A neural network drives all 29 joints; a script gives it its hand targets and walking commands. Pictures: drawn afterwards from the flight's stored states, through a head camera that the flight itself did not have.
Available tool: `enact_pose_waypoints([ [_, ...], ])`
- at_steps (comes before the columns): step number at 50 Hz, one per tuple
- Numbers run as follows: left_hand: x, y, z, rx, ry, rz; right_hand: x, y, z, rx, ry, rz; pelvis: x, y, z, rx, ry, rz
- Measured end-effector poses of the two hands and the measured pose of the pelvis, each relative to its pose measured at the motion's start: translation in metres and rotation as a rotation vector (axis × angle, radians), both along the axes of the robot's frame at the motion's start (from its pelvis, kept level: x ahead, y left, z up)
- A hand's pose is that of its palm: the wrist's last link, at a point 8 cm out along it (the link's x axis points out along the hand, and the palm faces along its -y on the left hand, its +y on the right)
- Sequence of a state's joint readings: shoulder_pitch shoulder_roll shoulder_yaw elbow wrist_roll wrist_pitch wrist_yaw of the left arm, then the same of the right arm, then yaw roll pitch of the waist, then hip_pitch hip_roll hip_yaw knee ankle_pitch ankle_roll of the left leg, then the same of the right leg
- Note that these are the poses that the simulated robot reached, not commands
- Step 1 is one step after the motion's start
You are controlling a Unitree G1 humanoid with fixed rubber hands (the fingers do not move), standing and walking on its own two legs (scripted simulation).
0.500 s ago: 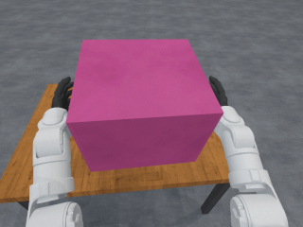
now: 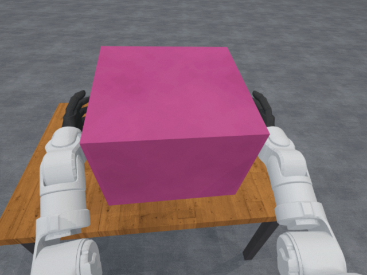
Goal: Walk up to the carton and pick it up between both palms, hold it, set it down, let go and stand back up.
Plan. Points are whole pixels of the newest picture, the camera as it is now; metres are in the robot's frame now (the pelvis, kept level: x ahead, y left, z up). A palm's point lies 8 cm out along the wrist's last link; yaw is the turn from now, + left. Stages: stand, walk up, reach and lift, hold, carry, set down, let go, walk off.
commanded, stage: hold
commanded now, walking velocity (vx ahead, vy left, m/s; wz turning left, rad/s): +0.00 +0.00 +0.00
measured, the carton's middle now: (170, 122) +0.41 +0.01 +0.14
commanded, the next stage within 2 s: none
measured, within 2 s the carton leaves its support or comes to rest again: neither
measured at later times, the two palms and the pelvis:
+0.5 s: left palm (75, 132) +0.35 +0.21 +0.17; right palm (262, 128) +0.36 -0.19 +0.17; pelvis +0.00 +0.00 +0.00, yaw +0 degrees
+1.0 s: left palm (74, 128) +0.36 +0.21 +0.17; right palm (261, 127) +0.36 -0.19 +0.17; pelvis +0.00 +0.00 +0.00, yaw +0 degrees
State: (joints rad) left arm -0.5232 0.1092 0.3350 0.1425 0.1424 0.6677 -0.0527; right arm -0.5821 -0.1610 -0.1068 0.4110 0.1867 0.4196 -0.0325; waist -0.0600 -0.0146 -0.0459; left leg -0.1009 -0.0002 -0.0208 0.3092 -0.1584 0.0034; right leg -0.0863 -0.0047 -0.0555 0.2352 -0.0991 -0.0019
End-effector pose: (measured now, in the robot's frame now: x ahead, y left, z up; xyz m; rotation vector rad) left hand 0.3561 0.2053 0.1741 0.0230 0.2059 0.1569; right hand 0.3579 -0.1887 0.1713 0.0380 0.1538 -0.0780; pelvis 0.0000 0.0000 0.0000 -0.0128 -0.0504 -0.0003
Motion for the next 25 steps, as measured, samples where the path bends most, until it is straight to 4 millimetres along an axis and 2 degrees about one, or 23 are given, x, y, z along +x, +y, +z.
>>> enact_pose_waypoints([
  [13,0.004,0.0036,-0.0069,0.006,0.012,-0.002,0.005,0.0035,-0.0054,-0.013,0.01,0.005,0.0033,0.0028,0.0001,-0.002,0.001,0.0],
  [25,-0.0017,0.0003,-0.0076,0.006,0.0,0.002,0.0006,0.0004,-0.0036,-0.013,-0.003,0.006,0.0047,0.0008,0.0,-0.004,0.0,0.002],
])
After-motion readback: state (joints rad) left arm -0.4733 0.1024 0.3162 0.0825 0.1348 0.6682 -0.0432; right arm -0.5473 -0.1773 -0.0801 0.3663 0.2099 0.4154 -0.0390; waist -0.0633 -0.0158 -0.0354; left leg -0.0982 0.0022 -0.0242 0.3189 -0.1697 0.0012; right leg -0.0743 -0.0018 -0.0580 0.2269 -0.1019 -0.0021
